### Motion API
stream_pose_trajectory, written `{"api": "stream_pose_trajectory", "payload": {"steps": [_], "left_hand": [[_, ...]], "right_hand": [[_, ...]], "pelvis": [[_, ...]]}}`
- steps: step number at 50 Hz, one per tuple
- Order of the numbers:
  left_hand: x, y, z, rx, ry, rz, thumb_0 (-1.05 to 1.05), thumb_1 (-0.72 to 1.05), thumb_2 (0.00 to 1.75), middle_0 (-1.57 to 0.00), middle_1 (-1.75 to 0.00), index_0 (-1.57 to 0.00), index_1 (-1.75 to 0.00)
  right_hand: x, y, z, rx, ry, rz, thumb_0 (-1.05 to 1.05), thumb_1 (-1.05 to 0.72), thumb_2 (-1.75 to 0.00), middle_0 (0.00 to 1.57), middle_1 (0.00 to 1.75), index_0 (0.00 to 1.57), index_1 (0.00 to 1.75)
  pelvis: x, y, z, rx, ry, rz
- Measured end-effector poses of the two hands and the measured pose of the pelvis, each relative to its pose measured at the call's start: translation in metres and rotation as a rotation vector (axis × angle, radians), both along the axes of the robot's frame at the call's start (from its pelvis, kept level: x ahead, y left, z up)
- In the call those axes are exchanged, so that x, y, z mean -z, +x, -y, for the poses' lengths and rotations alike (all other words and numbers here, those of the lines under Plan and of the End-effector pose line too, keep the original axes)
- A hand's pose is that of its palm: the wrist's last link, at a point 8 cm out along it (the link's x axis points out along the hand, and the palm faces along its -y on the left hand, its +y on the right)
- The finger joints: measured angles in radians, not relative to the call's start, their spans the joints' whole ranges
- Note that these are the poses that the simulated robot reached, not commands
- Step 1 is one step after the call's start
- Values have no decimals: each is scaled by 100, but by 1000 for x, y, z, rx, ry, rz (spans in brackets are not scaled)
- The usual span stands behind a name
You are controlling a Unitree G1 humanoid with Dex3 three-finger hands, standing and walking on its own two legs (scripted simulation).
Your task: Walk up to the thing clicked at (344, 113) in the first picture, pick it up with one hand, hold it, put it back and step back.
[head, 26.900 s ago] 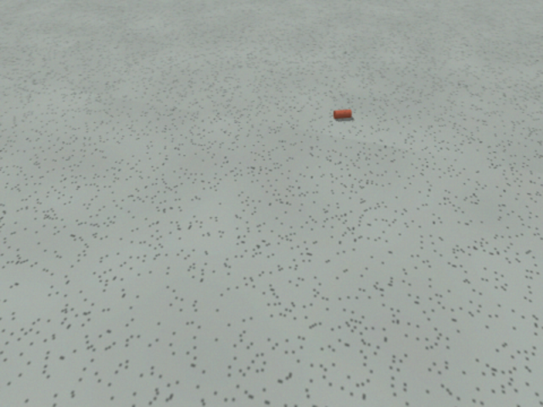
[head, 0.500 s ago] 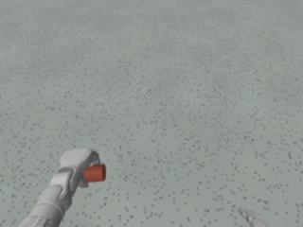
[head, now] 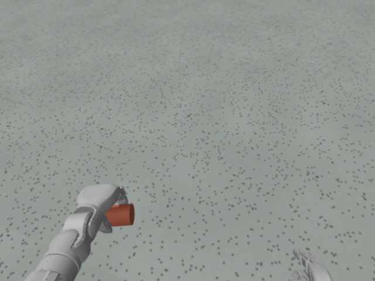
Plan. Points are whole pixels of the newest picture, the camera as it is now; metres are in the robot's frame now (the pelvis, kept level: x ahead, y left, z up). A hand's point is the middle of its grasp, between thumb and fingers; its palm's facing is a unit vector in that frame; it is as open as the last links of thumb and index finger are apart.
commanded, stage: hold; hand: left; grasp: from above
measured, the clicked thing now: (111, 215) +0.30 +0.22 -0.09
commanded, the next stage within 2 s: crouch in 0.62 s
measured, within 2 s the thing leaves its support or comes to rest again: neither
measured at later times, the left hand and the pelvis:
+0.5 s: hand (102, 213) +0.29 +0.23 -0.05, palm faces -0.48 -0.05 -0.87, open 8.0 cm; pelvis +0.01 +0.00 +0.00, yaw +0 degrees
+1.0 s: hand (105, 220) +0.29 +0.23 -0.08, palm faces -0.49 -0.03 -0.87, open 8.1 cm; pelvis +0.00 +0.00 +0.00, yaw +1 degrees
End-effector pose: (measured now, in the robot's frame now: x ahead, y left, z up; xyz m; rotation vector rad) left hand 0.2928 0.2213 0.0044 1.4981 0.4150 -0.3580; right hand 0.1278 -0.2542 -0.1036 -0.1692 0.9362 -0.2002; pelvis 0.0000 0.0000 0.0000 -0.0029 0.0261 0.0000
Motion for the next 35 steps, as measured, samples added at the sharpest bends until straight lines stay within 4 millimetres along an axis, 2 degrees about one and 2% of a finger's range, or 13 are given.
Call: {"api": "stream_pose_trajectory", "payload": {"steps": [18, 35], "left_hand": [[0, 1, -3, 2, -4, -24, 1, 28, 23, -93, -22, -94, -22], [-3, 10, -6, -7, 2, -10, 1, 27, 26, -93, -22, -93, -22]], "right_hand": [[-4, 13, -6, -11, 4, 7, 1, -90, -89, 20, 29, 20, 30], [-1, 1, 0, 14, -4, -38, 1, -90, -89, 20, 29, 20, 30]], "pelvis": [[-2, 4, -1, -4, 1, 6], [-3, 8, -3, -4, -1, 3]]}}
